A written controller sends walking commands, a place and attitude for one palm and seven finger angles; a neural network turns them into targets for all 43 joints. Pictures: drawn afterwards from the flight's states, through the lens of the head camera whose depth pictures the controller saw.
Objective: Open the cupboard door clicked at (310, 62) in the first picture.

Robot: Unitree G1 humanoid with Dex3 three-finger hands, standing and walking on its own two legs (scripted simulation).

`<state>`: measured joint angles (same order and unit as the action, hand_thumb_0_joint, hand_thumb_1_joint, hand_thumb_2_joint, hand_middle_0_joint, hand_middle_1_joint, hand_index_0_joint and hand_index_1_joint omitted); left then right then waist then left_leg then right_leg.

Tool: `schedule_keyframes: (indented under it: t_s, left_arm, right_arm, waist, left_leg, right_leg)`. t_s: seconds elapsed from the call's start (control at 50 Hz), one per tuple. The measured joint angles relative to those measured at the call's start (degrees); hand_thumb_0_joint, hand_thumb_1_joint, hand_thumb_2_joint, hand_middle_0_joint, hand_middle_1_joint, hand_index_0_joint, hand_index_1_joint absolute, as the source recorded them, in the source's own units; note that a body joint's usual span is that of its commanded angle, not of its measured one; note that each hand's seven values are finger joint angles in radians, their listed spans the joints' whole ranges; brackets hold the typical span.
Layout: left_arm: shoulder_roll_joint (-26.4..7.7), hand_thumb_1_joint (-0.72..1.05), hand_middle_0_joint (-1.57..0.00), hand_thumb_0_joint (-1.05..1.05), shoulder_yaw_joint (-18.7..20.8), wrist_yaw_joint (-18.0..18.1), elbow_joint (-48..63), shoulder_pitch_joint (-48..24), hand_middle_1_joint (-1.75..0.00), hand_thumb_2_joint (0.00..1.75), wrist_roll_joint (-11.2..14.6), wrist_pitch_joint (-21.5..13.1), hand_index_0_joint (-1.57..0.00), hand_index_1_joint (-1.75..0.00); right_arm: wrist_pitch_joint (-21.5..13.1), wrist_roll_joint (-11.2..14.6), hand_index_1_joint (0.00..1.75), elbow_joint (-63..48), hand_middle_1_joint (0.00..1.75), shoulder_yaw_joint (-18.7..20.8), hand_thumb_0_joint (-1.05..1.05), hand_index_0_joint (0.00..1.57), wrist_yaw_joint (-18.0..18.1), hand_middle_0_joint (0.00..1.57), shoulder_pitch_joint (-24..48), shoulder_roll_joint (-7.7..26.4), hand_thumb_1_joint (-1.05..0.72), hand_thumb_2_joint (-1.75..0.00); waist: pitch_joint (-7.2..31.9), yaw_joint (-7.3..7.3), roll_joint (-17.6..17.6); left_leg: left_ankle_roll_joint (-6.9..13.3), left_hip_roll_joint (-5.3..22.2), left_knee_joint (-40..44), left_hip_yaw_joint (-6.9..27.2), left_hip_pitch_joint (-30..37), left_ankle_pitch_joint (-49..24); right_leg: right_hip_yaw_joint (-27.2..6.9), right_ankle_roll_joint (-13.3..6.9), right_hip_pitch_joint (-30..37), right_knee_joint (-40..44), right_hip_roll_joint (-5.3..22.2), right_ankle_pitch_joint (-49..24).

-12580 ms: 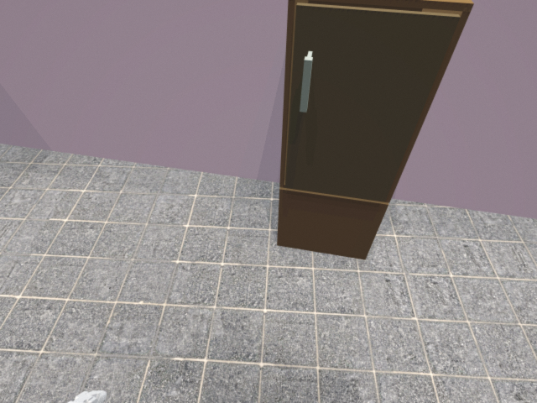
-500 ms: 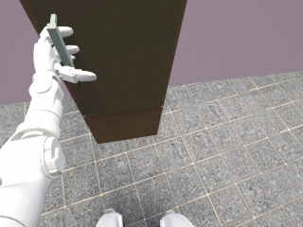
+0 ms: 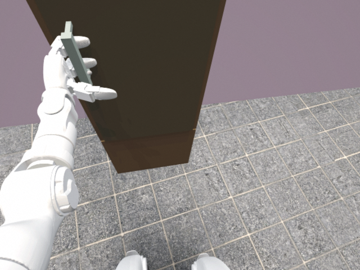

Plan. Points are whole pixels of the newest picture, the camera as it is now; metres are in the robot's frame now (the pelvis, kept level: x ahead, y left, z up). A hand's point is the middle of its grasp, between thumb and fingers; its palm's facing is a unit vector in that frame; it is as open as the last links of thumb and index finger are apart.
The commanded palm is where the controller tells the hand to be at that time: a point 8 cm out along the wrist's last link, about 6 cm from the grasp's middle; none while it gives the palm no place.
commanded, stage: close the thumb around the handle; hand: left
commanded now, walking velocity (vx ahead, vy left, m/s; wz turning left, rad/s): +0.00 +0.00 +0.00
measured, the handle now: (79, 58) +0.57 +0.18 +0.11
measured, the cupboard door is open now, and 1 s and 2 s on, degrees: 0 5 44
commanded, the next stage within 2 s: pull the door open along its arc in 0.60 s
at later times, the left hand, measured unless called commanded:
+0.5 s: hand (89, 72) +0.52 +0.15 +0.11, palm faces +0.09 -1.00 -0.01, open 5.9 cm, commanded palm +0.50 +0.20 +0.11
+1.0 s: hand (94, 81) +0.50 +0.14 +0.11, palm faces +0.06 -1.00 +0.00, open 5.3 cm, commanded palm +0.44 +0.19 +0.11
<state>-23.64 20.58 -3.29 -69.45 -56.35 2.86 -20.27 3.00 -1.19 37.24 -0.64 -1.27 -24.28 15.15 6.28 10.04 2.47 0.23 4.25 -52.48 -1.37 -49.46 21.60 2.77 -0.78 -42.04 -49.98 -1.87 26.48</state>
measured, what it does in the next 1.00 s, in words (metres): stands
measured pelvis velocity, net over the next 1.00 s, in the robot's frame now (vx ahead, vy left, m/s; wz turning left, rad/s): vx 0.01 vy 0.00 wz -0.02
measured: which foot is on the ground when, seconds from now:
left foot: down 0.00-1.00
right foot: down 0.00-1.00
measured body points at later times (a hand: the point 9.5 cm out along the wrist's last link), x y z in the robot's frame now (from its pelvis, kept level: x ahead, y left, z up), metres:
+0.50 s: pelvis +0.00 +0.00 +0.00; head +0.10 +0.01 +0.44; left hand +0.51 +0.20 +0.11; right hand -0.01 -0.26 -0.12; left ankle +0.03 +0.12 -0.69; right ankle -0.03 -0.11 -0.69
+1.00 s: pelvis +0.01 +0.00 +0.01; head +0.10 +0.00 +0.45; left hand +0.49 +0.19 +0.11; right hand +0.00 -0.26 -0.12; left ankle +0.03 +0.12 -0.69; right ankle -0.03 -0.11 -0.69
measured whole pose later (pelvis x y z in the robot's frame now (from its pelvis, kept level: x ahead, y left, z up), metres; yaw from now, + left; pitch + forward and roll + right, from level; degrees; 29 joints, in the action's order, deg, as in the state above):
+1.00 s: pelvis +0.01 +0.00 +0.01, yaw -1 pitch +17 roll -2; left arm -18.5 18.7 -2.8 -58.3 -45.9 5.3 -19.7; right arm 4.5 -0.5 36.0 0.1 -1.9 -25.3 14.8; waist 7.3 8.1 3.0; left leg 0.3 4.4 -50.6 -2.8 -45.8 22.0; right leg 1.2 -0.7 -39.2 -48.4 -2.0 26.4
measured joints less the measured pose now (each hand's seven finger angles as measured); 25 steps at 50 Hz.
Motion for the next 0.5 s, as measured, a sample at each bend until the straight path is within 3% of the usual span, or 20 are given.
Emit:
schedule_keyframes:
  t_s: [0.24,0.5]
  left_arm:
    - [1.7,-0.01,-0.33,-0.01,-1.6,0.5,1.2,1.4,-1.26,0.51,0.7,-0.3,-0.34,-1.26]
    - [-0.5,0.67,-0.38,0.00,-0.5,0.8,-1.8,-1.6,-1.33,0.80,-0.2,-0.4,-0.39,-1.33]
  right_arm:
    - [0.4,0.1,0.30,0.3,0.30,0.2,0.00,0.21,-0.3,0.20,0.1,-0.2,-0.91,-0.89]
    - [-0.3,-0.1,0.30,0.3,0.30,-0.2,0.00,0.21,0.2,0.20,0.6,0.1,-0.91,-0.89]
  waist:
    - [0.3,-0.86,0.1]
    - [-0.2,0.38,0.1]
  left_leg:
    - [0.2,-0.2,0.1,0.0,0.9,0.2]
    - [0.2,-0.2,-0.6,0.1,-0.8,-0.1]
  right_leg:
    - [-0.1,0.2,1.0,0.2,0.2,0.1]
    - [0.0,0.2,-0.8,-0.7,0.1,0.0]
